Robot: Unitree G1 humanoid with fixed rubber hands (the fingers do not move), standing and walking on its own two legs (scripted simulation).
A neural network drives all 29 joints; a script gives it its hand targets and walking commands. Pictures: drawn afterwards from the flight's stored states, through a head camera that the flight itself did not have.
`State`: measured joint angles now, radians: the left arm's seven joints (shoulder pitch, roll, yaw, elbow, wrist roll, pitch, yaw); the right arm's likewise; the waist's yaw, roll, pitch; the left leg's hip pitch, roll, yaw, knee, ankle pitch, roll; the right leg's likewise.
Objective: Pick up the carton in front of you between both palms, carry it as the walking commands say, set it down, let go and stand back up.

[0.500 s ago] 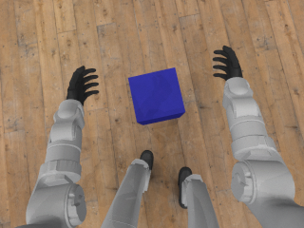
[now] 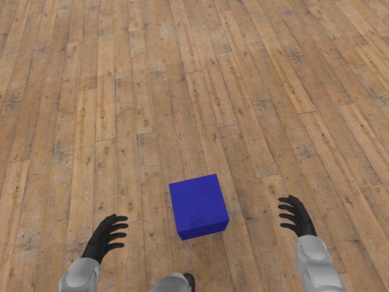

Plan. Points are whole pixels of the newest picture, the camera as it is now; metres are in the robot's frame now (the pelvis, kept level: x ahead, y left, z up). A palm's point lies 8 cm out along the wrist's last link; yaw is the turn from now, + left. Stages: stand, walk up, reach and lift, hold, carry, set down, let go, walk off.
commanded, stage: let go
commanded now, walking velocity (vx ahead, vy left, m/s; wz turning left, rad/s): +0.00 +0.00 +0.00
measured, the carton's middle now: (198, 208) +0.42 +0.07 -0.63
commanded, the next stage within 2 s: stand in 0.72 s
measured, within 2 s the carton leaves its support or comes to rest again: neither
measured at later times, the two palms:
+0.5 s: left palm (113, 253) +0.18 +0.19 -0.05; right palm out of the picture +0.17 -0.28 -0.05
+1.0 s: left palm (77, 264) +0.15 +0.27 -0.09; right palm out of the picture +0.14 -0.30 -0.05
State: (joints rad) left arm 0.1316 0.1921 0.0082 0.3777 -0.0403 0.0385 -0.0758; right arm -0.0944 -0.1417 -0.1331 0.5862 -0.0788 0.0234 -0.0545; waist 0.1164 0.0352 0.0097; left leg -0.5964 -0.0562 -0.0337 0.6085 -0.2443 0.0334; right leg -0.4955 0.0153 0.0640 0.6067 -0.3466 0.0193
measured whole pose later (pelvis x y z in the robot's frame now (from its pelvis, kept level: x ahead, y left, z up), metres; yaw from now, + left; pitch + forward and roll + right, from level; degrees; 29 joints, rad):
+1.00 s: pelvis +0.02 -0.01 +0.01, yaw -1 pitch +0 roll +0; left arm 0.24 0.35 0.05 0.65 0.05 0.02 0.01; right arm 0.19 -0.32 -0.06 0.73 -0.05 0.01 -0.01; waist 0.00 -0.07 0.00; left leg -0.26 -0.04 -0.02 0.54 -0.28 0.03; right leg -0.15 0.02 0.07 0.50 -0.35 0.01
